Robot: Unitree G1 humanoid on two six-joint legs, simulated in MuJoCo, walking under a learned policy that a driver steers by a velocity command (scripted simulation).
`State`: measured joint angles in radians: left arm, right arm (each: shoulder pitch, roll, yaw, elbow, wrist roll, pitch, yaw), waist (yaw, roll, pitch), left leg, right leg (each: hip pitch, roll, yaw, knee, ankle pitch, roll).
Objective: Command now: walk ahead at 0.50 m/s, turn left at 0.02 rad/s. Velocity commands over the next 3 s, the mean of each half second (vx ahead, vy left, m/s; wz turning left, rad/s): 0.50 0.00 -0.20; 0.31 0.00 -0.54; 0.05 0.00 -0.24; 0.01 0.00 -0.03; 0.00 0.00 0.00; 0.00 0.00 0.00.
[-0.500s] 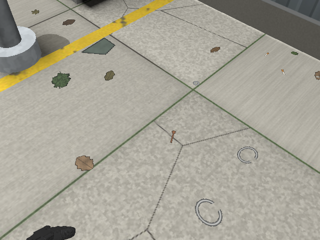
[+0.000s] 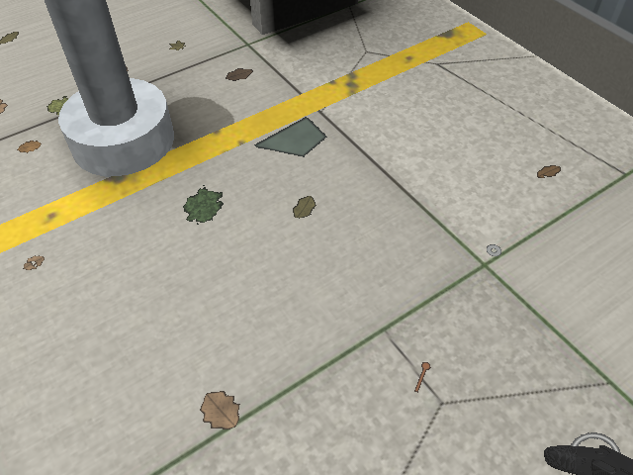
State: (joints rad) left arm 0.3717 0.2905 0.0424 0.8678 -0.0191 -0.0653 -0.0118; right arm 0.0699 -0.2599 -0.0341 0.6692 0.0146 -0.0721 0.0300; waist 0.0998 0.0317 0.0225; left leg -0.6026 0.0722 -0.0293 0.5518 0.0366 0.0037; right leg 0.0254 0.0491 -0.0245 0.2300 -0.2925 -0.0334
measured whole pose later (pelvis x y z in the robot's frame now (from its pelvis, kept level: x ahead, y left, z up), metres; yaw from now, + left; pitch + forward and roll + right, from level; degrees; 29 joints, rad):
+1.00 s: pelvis +0.52 -0.04 +0.00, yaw -27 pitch +3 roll +0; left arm 0.24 0.31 0.08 0.69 -0.02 0.03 0.03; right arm 0.07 -0.29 -0.04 0.73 -0.01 -0.05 -0.01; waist 0.05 0.03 0.04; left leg -0.58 0.00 -0.11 0.65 -0.13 -0.09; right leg -0.26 0.12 0.16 0.48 -0.26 -0.06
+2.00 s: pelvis +0.60 -0.09 +0.00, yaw -32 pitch -2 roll +0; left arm 0.25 0.23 0.03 0.90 0.01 -0.01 0.02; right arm 0.15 -0.25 -0.04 1.02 0.00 0.01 -0.04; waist -0.01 0.00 0.04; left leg -0.24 0.02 -0.05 0.49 -0.22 -0.04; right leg -0.13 0.03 0.04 0.49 -0.33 -0.02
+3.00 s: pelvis +0.60 -0.09 +0.00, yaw -31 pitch -1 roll +0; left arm 0.33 0.18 0.00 1.08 0.00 -0.01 0.03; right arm 0.22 -0.20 -0.02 1.13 0.00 0.02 -0.05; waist 0.00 0.01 0.04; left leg -0.26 0.02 -0.06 0.48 -0.21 -0.04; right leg -0.13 0.02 0.02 0.47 -0.32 -0.01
